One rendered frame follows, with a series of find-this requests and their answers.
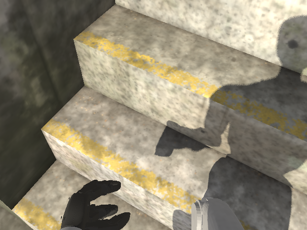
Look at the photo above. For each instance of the robot right thigh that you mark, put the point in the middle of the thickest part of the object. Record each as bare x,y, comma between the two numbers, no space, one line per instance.
213,214

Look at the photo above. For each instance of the robot left hand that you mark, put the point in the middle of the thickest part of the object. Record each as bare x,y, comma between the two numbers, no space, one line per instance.
79,213

